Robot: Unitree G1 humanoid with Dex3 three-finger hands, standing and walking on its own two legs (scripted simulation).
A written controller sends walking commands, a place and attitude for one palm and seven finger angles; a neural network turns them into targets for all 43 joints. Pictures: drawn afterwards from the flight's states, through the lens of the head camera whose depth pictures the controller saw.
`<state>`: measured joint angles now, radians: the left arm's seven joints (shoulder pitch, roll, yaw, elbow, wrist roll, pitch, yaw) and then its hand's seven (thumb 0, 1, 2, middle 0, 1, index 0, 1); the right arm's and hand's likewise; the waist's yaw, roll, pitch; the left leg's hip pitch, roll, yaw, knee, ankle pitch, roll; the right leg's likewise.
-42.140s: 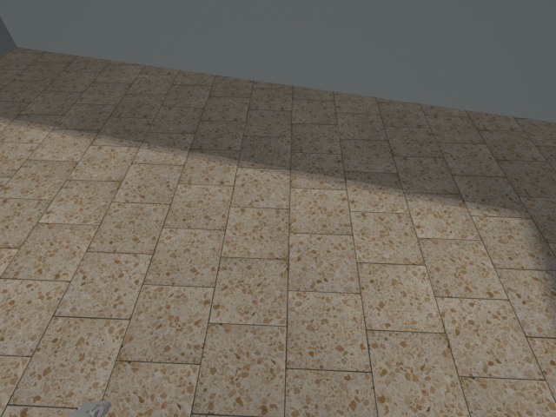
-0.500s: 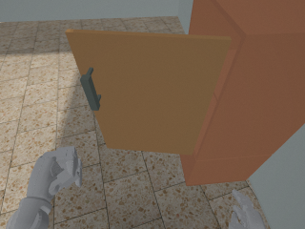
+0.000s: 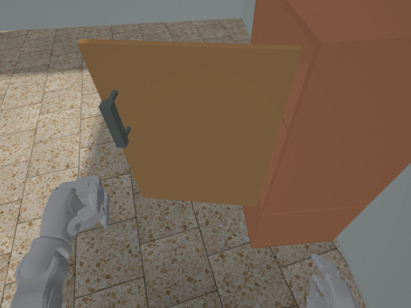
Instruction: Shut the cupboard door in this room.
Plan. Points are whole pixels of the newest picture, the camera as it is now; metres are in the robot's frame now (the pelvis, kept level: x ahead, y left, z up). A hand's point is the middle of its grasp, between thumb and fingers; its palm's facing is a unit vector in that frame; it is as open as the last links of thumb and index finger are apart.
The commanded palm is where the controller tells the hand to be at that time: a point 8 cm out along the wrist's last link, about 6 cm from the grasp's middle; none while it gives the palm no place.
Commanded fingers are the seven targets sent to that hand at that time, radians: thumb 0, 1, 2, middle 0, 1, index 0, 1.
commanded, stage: bring the fist close to the handle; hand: left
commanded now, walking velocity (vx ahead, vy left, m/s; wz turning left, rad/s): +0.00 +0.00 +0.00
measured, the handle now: (118, 119) +0.50 +0.24 +0.08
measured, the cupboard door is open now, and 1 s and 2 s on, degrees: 79 79 69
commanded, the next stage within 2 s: push the door shut along its arc in 1.12 s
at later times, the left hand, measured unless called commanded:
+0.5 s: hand (105, 168) +0.36 +0.22 +0.08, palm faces -0.02 -1.00 -0.04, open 3.1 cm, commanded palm +0.34 +0.27 +0.08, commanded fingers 0.00 0.90 0.90 -1.30 -1.50 -1.30 -1.50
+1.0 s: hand (113, 148) +0.42 +0.22 +0.08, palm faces +0.00 -1.00 -0.03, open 3.1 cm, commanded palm +0.38 +0.27 +0.08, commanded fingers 0.00 0.90 0.90 -1.30 -1.50 -1.30 -1.50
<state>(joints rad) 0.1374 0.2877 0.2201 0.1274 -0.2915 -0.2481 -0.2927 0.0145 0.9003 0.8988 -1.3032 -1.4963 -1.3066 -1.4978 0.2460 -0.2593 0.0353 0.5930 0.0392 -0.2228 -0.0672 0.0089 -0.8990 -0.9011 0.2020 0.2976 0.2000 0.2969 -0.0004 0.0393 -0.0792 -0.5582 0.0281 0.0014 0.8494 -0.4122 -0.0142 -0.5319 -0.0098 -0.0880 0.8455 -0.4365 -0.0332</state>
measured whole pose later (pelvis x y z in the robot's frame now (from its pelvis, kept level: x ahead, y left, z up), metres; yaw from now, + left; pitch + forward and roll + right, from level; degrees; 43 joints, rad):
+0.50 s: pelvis +0.00 +0.02 +0.00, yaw -1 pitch +9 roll +0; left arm -0.24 0.33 0.28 0.51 -0.25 -0.27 -0.30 0.01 0.90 0.90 -1.30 -1.50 -1.31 -1.50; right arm 0.28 -0.26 0.02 0.63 0.04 -0.15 -0.06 0.01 -0.90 -0.90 0.20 0.30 0.20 0.30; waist -0.03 0.02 -0.07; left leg -0.57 0.02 0.04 0.81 -0.39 0.01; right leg -0.55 -0.02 -0.05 0.80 -0.40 -0.01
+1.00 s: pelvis +0.00 +0.03 +0.00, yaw -3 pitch +12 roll -1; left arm -0.45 0.38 0.35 0.77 -0.20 -0.32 -0.28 0.01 0.90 0.90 -1.30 -1.50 -1.30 -1.50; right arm 0.35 -0.27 0.01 0.63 0.03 -0.05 -0.04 0.01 -0.90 -0.90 0.20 0.30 0.20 0.30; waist -0.08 0.01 -0.08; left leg -0.62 0.03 0.06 0.82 -0.40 0.02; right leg -0.61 -0.01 -0.03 0.80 -0.39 0.00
